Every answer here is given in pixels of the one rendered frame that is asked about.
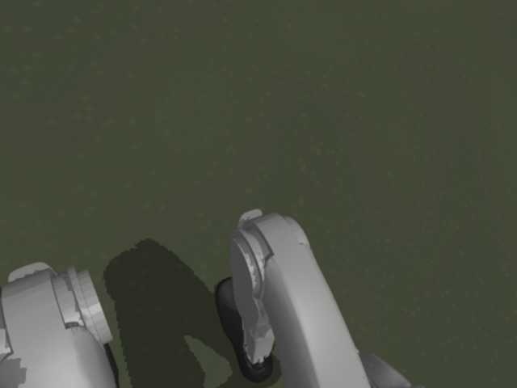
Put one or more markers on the right robot foot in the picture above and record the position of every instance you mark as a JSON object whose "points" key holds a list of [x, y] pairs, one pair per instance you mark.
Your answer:
{"points": [[231, 322]]}

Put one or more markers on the right robot hand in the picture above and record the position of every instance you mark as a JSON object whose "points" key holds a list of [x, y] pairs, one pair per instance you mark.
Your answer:
{"points": [[380, 374]]}

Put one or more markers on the left robot foot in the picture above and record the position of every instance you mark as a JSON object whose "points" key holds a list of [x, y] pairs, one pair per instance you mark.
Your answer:
{"points": [[112, 363]]}

